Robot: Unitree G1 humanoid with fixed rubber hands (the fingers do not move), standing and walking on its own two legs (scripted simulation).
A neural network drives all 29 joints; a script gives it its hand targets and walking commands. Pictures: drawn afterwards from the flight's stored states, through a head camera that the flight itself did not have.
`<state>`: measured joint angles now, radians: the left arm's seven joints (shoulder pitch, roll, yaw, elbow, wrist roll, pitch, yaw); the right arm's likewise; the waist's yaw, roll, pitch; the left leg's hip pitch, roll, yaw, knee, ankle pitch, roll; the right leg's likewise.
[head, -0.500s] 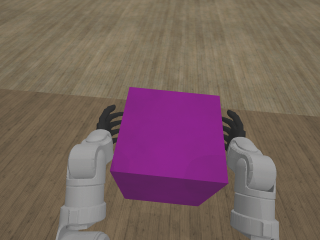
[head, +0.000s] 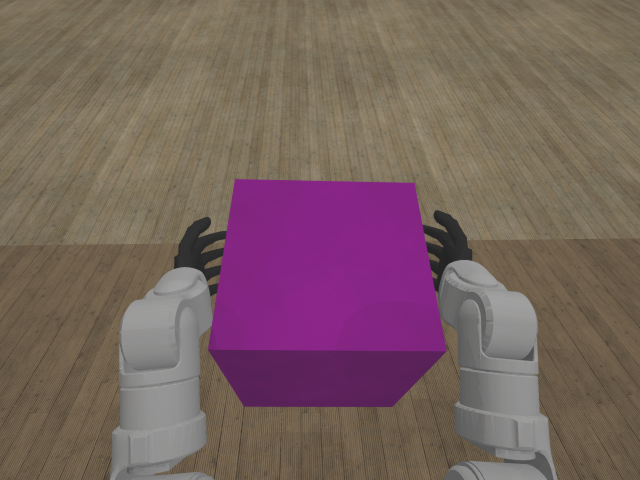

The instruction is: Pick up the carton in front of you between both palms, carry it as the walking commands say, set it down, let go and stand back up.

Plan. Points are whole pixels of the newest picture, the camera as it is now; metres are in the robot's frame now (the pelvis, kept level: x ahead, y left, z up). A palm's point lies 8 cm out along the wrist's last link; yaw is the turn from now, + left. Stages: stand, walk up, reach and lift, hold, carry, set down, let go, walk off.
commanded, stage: carry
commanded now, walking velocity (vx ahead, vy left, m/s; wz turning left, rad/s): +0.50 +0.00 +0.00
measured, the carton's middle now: (321, 304) +0.33 -0.02 +0.05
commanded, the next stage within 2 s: none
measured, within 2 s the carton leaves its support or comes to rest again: neither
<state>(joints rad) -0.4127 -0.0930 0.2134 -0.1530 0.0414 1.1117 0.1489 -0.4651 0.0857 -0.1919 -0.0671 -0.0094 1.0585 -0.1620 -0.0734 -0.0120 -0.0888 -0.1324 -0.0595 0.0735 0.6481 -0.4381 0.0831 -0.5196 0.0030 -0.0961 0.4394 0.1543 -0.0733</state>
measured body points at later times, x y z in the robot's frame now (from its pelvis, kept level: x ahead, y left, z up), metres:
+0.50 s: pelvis +0.29 +0.01 -0.04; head +0.29 +0.01 +0.41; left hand +0.62 +0.17 +0.07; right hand +0.63 -0.13 +0.07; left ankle +0.42 +0.10 -0.76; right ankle +0.13 -0.07 -0.75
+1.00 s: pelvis +0.56 +0.02 -0.07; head +0.58 +0.03 +0.38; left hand +0.91 +0.16 +0.03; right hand +0.90 -0.14 +0.04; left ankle +0.43 +0.08 -0.79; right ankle +0.70 -0.09 -0.78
